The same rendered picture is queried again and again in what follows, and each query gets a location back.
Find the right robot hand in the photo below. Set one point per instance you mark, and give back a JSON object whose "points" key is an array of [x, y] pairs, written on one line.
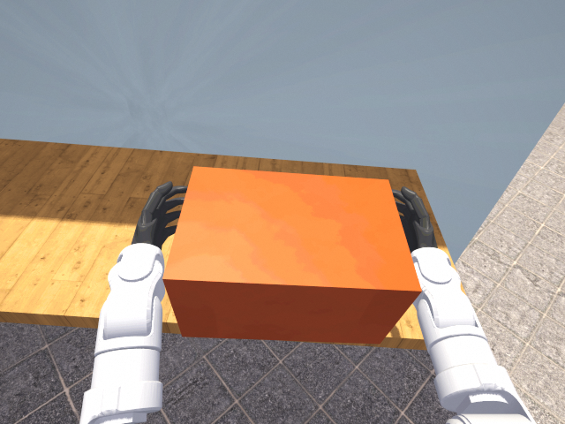
{"points": [[416, 223]]}

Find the left robot hand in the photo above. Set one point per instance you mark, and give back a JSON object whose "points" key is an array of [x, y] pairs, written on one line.
{"points": [[150, 228]]}

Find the table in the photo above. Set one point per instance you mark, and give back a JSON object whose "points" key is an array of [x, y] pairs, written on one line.
{"points": [[68, 210]]}

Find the robot left forearm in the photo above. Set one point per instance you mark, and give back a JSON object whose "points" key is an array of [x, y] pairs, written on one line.
{"points": [[125, 383]]}

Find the carton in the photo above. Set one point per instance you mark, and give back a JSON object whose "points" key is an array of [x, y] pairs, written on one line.
{"points": [[286, 256]]}

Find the robot right forearm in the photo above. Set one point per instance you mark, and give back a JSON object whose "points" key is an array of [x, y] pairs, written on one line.
{"points": [[468, 379]]}

